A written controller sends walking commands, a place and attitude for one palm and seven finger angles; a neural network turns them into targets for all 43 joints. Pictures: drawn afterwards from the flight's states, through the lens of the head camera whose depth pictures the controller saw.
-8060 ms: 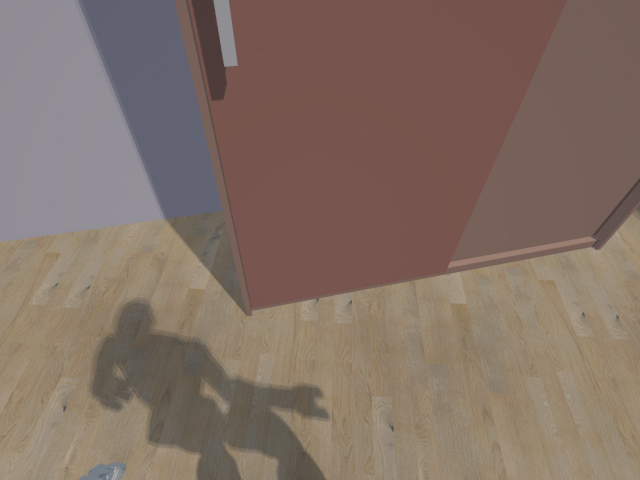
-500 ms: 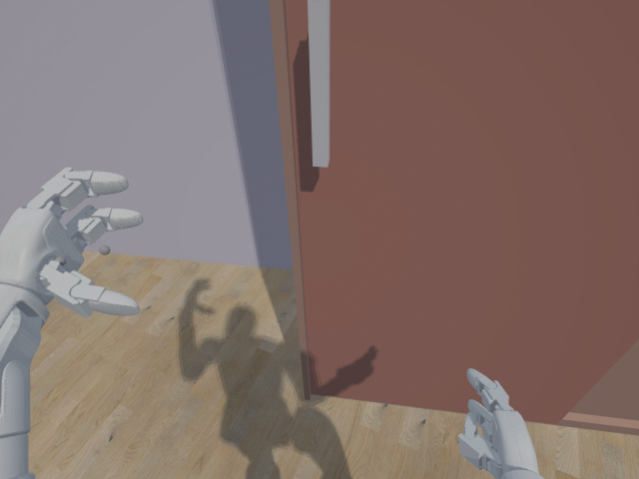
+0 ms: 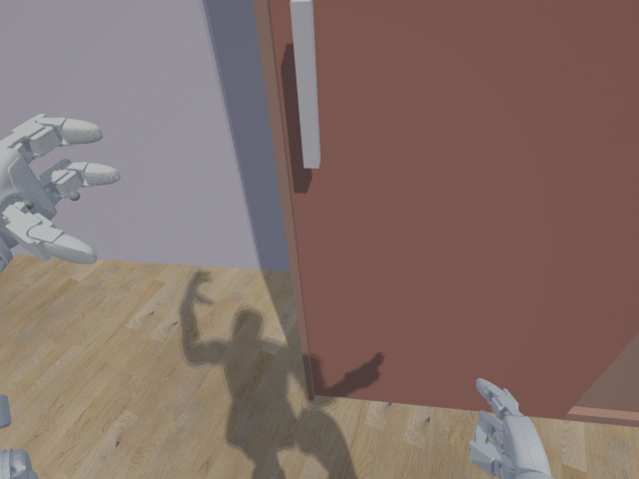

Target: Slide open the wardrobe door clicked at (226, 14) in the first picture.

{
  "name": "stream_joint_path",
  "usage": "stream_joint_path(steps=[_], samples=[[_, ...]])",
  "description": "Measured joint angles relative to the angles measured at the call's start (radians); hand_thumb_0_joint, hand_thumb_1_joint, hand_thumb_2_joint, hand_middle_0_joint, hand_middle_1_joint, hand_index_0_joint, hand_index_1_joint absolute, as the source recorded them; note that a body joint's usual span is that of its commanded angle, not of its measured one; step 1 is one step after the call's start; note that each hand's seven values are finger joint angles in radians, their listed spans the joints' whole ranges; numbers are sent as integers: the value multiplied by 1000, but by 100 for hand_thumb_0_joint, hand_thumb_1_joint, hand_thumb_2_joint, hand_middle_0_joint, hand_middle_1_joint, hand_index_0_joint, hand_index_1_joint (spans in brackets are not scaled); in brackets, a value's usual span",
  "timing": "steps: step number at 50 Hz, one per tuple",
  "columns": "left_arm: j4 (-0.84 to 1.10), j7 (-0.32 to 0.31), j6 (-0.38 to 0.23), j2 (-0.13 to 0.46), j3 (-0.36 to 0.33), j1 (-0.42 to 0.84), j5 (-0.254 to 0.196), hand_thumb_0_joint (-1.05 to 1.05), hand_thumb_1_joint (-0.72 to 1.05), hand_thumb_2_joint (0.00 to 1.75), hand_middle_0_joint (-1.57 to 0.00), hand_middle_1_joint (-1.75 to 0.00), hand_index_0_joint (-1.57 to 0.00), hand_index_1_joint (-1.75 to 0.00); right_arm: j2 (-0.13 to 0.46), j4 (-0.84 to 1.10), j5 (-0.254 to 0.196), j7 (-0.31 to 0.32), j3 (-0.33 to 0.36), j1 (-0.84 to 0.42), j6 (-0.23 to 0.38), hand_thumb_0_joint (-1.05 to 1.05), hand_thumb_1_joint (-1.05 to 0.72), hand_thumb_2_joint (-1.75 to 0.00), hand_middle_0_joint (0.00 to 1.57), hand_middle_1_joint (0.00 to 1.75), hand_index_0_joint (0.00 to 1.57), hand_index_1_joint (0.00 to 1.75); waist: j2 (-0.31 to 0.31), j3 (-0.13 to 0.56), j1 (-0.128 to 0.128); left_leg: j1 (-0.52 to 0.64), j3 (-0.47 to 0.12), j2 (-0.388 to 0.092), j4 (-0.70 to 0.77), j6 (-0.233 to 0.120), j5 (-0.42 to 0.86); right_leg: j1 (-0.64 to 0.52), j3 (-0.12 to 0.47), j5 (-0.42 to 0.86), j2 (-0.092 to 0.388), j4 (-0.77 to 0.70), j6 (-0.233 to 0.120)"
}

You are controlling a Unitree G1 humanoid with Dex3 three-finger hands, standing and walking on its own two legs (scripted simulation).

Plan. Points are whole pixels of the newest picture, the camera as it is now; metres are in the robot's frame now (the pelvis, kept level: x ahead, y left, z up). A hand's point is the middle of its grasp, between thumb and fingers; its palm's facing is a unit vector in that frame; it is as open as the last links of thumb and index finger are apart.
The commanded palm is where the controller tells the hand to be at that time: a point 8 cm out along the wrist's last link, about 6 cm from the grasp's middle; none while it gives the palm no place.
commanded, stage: raise the hand with hooked fingers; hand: left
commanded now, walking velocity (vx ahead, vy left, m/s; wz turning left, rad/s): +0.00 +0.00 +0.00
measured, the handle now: (309, 87) +0.55 +0.08 +0.27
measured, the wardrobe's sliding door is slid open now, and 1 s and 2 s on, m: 0.00 0.00 0.00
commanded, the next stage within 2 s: move the hooked fingers beside the handle in 0.28 s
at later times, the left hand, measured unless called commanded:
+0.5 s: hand (83, 191) +0.30 +0.28 +0.26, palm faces +0.09 -0.99 -0.09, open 14.0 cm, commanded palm +0.26 +0.31 +0.27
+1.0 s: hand (149, 164) +0.36 +0.24 +0.26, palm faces +0.05 -1.00 -0.06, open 14.0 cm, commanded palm +0.33 +0.27 +0.27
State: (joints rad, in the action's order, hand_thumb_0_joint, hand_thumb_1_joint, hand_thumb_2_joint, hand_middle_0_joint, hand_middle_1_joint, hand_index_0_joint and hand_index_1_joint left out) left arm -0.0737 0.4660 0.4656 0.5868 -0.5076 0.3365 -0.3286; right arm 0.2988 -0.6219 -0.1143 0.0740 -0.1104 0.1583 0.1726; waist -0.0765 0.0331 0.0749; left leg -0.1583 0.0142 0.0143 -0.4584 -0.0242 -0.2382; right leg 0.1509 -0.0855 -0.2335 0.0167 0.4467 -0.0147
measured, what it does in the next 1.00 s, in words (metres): stands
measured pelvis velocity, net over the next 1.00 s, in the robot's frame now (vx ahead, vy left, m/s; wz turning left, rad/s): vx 0.01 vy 0.00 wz -0.01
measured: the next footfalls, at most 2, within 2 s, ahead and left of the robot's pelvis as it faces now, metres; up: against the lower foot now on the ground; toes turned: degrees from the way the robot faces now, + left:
none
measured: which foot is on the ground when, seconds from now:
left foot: down 0.00-1.00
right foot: down 0.00-1.00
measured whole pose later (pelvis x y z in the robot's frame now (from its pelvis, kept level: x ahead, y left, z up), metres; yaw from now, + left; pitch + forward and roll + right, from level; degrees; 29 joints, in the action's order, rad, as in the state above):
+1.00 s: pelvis +0.01 +0.00 +0.00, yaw +0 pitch -2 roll +0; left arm -0.18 0.32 0.46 0.47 -0.38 0.52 -0.26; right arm 0.27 -0.64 -0.11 0.08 -0.10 0.16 0.13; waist -0.06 0.04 0.06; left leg -0.16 0.02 0.02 -0.44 -0.03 -0.25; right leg 0.16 -0.08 -0.24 0.02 0.43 -0.01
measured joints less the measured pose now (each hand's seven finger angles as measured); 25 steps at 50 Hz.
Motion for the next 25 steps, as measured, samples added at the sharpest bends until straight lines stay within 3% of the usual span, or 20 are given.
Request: stream_joint_path(steps=[7,25], samples=[[53,-31,-18,-34,-13,-27,1,-1,-50,30,-31,-120,-30,-120,-10,0,6,7,1,-2,5,2,-90,-90,20,30,20,30,8,-6,5,8,0,-5,-3,3,-8,-9,1,-4,-5,-1,-3],[-8,-25,-5,-29,20,31,13,-1,-50,30,-31,-120,-30,-120,-22,-5,1,9,-9,-13,-3,2,-90,-90,20,30,20,30,6,1,13,3,-11,-1,-3,3,-11,-9,-9,-12,-2,-3,-2]])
